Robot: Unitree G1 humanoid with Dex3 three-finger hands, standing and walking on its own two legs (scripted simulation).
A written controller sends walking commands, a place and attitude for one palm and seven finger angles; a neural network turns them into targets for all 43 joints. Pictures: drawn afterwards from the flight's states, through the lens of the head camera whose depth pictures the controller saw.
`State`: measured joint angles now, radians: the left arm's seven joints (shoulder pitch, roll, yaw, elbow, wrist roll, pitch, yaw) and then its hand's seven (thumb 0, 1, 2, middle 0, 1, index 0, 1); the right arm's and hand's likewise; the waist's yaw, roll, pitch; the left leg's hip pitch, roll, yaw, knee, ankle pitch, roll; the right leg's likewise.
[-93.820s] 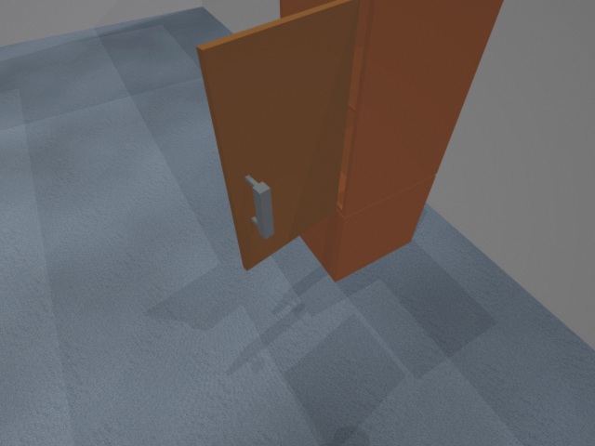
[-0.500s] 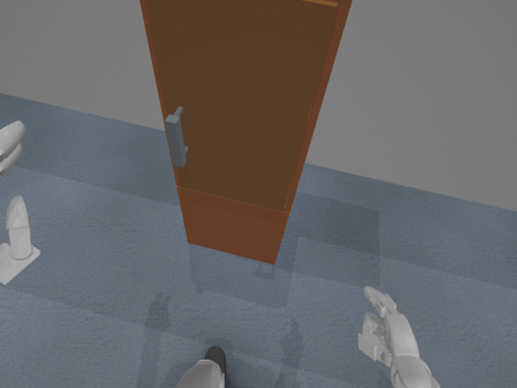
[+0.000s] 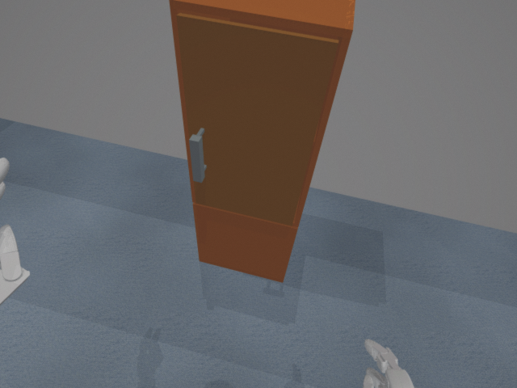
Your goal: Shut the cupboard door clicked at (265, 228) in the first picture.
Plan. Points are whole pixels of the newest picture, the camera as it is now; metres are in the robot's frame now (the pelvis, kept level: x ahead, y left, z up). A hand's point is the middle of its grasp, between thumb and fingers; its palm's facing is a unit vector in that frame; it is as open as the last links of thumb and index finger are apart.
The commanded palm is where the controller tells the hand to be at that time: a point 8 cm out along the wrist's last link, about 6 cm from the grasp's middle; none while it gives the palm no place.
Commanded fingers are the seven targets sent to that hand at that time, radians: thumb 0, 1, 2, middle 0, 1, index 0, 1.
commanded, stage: stop stepping back and stand still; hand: left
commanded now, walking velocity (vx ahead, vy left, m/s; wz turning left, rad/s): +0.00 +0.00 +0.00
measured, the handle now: (200, 155) +0.73 +0.16 -0.10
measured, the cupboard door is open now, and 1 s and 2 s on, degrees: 0 0 0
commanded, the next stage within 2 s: let the arm hang, fingers relaxed in 0.20 s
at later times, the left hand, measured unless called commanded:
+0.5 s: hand out of the picture +0.15 +0.23 -0.11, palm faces +0.03 -0.94 -0.34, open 7.4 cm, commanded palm none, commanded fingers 0.00 0.90 0.90 -0.20 -0.30 -0.20 -0.30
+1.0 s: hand out of the picture -0.11 +0.14 -0.17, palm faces +0.08 -0.98 -0.19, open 7.3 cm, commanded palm none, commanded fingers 0.00 0.90 0.90 -0.20 -0.30 -0.20 -0.30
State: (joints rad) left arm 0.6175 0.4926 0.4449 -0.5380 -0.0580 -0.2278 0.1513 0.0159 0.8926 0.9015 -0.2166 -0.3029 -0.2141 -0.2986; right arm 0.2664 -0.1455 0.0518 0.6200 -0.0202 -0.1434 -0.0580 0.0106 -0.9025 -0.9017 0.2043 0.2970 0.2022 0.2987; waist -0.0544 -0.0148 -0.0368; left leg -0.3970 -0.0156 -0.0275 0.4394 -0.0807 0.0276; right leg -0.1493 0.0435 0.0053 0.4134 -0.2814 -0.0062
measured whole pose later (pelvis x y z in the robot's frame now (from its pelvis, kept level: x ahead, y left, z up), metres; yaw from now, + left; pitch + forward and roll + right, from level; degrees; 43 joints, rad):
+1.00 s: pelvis +0.02 -0.02 +0.00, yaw +1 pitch -2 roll -1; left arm 0.51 0.14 0.00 1.19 0.01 0.02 0.04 0.01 0.92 0.90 -0.20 -0.30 -0.20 -0.30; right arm 0.32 -0.11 0.00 1.12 -0.01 0.03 -0.03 0.00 -0.91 -0.90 0.20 0.30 0.20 0.30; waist 0.00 0.02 0.02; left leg -0.32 -0.01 -0.02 0.46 -0.10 0.02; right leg -0.07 0.04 0.00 0.45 -0.34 -0.03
